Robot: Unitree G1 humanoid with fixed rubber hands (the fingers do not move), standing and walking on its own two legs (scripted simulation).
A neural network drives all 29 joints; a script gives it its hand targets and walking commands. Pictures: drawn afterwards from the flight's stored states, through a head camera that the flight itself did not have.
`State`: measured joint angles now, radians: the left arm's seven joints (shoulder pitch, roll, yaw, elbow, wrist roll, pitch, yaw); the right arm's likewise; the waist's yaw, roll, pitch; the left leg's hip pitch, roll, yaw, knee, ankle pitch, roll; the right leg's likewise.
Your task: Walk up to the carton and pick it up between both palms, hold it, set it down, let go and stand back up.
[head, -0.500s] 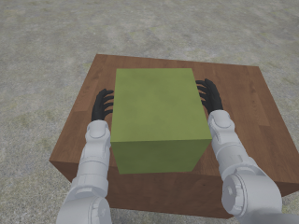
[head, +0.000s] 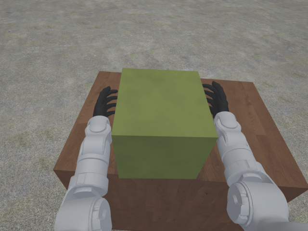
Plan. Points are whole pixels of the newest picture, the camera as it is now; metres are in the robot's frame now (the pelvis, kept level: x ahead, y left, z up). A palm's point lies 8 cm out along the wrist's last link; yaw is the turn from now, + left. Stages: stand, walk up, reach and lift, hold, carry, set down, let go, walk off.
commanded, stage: reach and lift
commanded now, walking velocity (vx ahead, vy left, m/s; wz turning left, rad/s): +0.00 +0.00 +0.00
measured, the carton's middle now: (159, 123) +0.40 +0.01 +0.07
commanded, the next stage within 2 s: hold in 1.88 s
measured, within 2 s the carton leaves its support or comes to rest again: neither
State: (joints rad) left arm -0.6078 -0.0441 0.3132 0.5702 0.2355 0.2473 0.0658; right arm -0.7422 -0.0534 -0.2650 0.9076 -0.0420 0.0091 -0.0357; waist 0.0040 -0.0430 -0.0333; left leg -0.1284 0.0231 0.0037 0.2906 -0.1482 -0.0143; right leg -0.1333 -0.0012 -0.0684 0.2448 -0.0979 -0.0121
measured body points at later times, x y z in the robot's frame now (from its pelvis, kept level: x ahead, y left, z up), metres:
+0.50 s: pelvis +0.00 +0.01 +0.00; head -0.03 +0.04 +0.45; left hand +0.39 +0.18 +0.15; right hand +0.39 -0.15 +0.16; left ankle +0.01 +0.13 -0.75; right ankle +0.02 -0.11 -0.75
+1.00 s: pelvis -0.01 +0.02 +0.00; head -0.05 +0.05 +0.45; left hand +0.38 +0.17 +0.17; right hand +0.38 -0.15 +0.18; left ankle +0.01 +0.13 -0.75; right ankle +0.02 -0.11 -0.75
